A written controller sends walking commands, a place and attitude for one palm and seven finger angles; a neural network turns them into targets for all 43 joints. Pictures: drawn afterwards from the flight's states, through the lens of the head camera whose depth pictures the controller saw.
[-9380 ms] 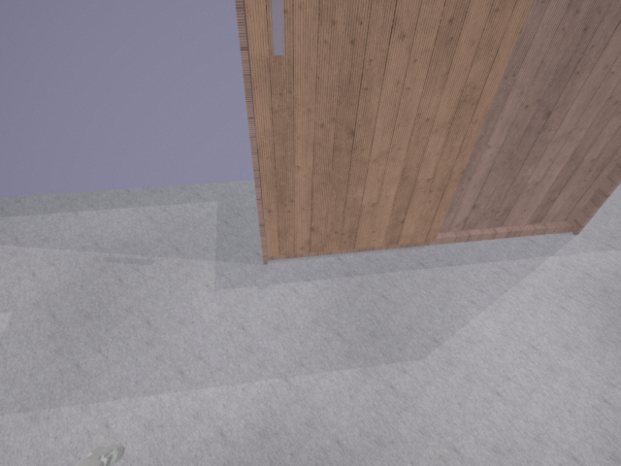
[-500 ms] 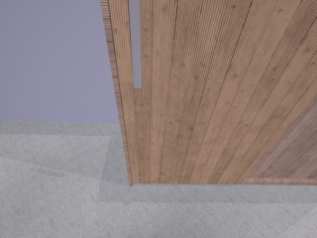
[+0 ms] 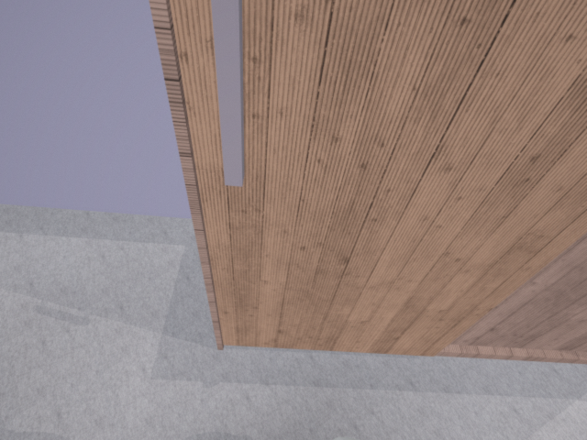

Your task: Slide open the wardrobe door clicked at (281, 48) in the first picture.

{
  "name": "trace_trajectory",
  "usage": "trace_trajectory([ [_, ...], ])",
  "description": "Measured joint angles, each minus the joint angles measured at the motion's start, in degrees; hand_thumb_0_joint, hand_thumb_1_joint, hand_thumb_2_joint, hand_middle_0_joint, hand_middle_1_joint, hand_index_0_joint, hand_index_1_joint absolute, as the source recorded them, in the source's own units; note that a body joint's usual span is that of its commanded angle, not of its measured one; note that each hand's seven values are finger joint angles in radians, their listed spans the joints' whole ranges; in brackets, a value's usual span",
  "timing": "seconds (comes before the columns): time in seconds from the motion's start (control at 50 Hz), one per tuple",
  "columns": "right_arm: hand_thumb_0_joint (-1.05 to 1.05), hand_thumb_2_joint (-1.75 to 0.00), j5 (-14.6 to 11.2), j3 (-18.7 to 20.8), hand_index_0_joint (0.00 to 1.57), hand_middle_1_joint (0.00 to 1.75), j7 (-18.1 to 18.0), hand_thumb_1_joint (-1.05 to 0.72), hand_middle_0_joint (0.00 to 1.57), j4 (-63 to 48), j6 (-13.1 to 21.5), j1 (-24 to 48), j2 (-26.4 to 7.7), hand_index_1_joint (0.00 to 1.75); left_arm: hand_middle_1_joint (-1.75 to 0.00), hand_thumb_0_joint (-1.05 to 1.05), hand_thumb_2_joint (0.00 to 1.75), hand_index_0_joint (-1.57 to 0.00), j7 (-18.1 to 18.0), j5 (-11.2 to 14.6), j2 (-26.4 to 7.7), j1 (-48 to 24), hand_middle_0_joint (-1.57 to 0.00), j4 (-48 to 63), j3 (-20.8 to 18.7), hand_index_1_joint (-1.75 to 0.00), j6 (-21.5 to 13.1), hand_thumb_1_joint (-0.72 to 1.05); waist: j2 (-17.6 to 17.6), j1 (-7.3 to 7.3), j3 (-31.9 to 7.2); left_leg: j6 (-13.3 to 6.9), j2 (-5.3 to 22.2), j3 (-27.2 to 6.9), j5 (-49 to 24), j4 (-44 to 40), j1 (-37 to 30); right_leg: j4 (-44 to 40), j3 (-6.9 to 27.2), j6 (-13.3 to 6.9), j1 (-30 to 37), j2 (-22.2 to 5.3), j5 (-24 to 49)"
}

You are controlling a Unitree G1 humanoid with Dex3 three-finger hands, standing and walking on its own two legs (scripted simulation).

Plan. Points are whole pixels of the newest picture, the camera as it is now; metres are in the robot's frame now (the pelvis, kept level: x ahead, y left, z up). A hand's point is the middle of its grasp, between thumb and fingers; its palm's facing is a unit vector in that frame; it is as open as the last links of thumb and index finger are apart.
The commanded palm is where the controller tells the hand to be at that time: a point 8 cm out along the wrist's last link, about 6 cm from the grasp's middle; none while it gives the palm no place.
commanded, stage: come to a stop and stand still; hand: left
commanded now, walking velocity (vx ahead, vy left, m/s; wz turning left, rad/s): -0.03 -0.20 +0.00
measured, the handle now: (233, 81) +0.46 +0.12 +0.25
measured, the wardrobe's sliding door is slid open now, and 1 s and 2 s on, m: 0.00 0.00 0.00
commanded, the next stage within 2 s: look again from close up in 2.00 s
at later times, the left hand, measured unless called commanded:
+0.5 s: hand out of the picture +0.12 +0.10 -0.18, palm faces +0.09 -0.98 -0.17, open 7.3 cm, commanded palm none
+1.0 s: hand out of the picture -0.04 +0.10 -0.17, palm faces +0.07 -0.98 -0.17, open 7.3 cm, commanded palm none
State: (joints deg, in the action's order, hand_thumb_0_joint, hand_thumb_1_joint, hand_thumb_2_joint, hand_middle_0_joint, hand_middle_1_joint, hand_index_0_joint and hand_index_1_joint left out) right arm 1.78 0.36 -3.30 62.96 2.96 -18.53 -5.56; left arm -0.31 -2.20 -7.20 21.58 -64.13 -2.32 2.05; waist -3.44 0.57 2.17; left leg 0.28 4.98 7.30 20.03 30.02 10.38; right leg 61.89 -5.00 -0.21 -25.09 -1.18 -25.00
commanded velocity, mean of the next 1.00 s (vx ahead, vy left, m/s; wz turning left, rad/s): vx -0.04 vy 0.07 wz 0.00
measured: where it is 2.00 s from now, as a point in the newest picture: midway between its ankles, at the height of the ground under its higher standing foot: outside the picture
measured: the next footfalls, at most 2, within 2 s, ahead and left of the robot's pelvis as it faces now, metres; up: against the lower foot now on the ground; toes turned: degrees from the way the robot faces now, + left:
right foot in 0.20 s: +0.14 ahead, -0.21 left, +0.00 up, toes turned -6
left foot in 0.54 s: +0.07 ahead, +0.03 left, +0.00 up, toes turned +7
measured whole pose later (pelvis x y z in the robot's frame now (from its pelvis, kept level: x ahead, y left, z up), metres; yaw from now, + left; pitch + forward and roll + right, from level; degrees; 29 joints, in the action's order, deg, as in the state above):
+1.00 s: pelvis -0.01 -0.06 +0.00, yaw +1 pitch -1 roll +0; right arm 0.4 1.5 -1.2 60.3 -0.9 -13.7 -9.3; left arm -2.1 -1.1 -7.3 19.0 -62.7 -0.2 0.5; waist -0.4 -0.4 1.7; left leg -2.7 -0.4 7.1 9.7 25.1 14.7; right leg 27.2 -3.3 -0.6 -8.9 -0.9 -17.4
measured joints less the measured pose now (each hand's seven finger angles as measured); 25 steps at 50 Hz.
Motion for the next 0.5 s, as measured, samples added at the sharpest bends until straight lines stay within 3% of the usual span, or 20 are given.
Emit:
trace_trajectory([
  [0.06, 0.01, -0.9, 0.1, 0.0, 0.2, 0.3, 0.1, -0.92, 0.2, 0.5, -0.4, -1.0, 0.3, 0.29, -0.3, 0.0, 0.9, -0.2, 0.4, 0.0, -1.2, -4.3, -0.2, 2.8, -0.7, -0.3, 0.4, 0.92, 0.7, 0.18, 1.1, 1.3, 1.1, -0.8, -1.2, -2.9, -1.5, -3.1, 0.8, 1.1, -3.7, -2.0, 4.4],
  [0.14, 0.0, -0.9, 0.3, 0.8, 0.2, 0.3, 0.4, -0.91, 0.2, 0.8, -1.8, -1.8, 0.0, 0.29, -0.3, 0.02, 0.9, -0.2, 0.6, 0.2, -3.9, -8.4, -0.2, 5.0, -1.8, -0.3, 0.7, 0.95, 2.4, 0.85, 2.7, 3.7, 3.2, -1.5, -0.2, -2.7, -2.3, -15.4, 0.6, 1.6, -3.3, -3.6, 7.9],
  [0.2, 0.0, -0.9, 0.0, 1.5, 0.2, 0.3, 1.1, -0.91, 0.2, 0.5, -2.6, -3.1, -0.8, 0.3, -0.3, 0.02, 0.9, -0.2, 0.5, 0.4, -5.6, -9.8, -0.2, 6.6, -2.0, -0.3, -1.5, 0.94, 2.8, 1.2, 3.2, 5.0, 3.9, -2.1, 3.5, 2.9, -1.2, -27.9, 0.1, 1.7, 1.6, -4.3, 16.9],
  [0.22, 0.0, -0.9, -0.4, 1.6, 0.2, 0.3, 1.4, -0.91, 0.2, 0.5, -3.1, -3.2, -1.4, 0.3, -0.3, 0.02, 0.9, -0.2, 0.2, 0.4, -5.7, -10.3, -0.2, 6.7, -2.2, -0.3, -2.4, 0.94, 3.1, 1.01, 3.1, 4.3, 3.8, -3.0, 6.1, 7.1, 0.4, -27.1, -0.1, 1.6, 1.5, -4.3, 14.8],
  [0.28, 0.0, -0.9, -1.3, 2.4, 0.2, 0.3, 1.3, -0.91, 0.2, -0.3, -4.6, -1.3, -3.8, 0.29, -0.3, 0.01, 0.9, -0.2, -0.6, 0.4, -4.2, -12.6, -0.2, 6.9, -1.4, -0.3, -2.7, 0.93, 5.5, 1.53, 3.8, 1.8, 1.5, -6.5, 13.0, 19.2, 5.3, -23.4, -1.5, 0.8, 1.3, -4.1, 10.0],
  [0.36, 0.0, -0.9, -1.5, 2.7, 0.19, 0.3, 1.4, -0.91, 0.19, -2.0, -5.1, 2.8, -4.8, 0.29, -0.3, 0.0, 0.9, -0.2, -1.4, 0.3, -2.7, -15.1, -0.2, 8.5, -0.8, -0.3, -2.3, 0.92, 3.6, 0.5, 4.3, 1.5, -2.8, -4.4, 13.4, 28.3, 10.9, -25.6, -1.4, 0.3, 2.3, -5.0, 11.6],
  [0.44, 0.0, -0.9, -1.3, 2.8, 0.19, 0.3, 2.1, -0.91, 0.19, -4.7, -5.3, 6.7, -5.0, 0.29, -0.3, 0.0, 0.9, -0.2, -1.6, 0.2, -1.9, -15.6, -0.2, 9.6, -0.4, -0.3, -1.5, 0.92, 1.2, -0.6, 3.6, 1.9, -4.9, -2.6, 9.8, 24.5, 12.8, -28.3, -1.5, 0.3, 2.8, -5.5, 13.7],
  [0.5, 0.0, -0.9, -1.3, 2.6, 0.19, 0.3, 2.4, -0.91, 0.19, -6.6, -4.7, 8.7, -4.6, 0.29, -0.3, 0.0, 0.9, -0.2, -1.7, 0.2, -2.2, -14.9, -0.21, 9.7, -0.6, -0.3, -0.9, 0.92, -0.4, -1.21, 2.7, 1.8, -5.3, -1.9, 4.9, 15.2, 10.4, -28.5, -1.5, 0.7, 2.5, -5.6, 14.5],
])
